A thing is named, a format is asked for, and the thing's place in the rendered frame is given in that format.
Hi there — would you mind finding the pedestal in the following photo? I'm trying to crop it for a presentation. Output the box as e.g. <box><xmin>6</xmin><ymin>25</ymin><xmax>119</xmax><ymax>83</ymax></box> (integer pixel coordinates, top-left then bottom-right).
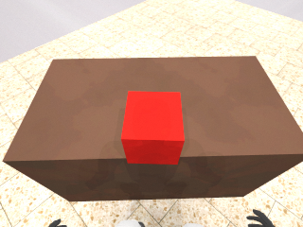
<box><xmin>2</xmin><ymin>56</ymin><xmax>303</xmax><ymax>202</ymax></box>

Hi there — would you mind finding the right robot hand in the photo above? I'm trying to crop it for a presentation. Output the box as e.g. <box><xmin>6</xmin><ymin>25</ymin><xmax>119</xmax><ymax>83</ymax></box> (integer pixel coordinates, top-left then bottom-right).
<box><xmin>246</xmin><ymin>209</ymin><xmax>276</xmax><ymax>227</ymax></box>

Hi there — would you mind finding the carton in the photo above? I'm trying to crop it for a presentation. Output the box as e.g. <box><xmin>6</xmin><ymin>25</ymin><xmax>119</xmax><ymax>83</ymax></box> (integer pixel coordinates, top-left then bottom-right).
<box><xmin>121</xmin><ymin>91</ymin><xmax>185</xmax><ymax>165</ymax></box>

